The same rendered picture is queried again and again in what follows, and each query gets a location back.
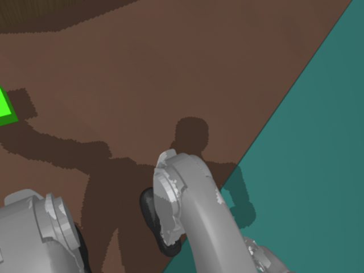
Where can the right robot hand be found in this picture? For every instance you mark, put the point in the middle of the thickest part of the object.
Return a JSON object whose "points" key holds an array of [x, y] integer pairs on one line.
{"points": [[265, 260]]}

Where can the right robot foot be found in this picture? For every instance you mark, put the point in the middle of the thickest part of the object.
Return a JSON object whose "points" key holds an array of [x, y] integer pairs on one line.
{"points": [[152, 220]]}

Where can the left robot foot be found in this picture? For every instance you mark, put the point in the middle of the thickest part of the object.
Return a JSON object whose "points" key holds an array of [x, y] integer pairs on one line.
{"points": [[84, 252]]}

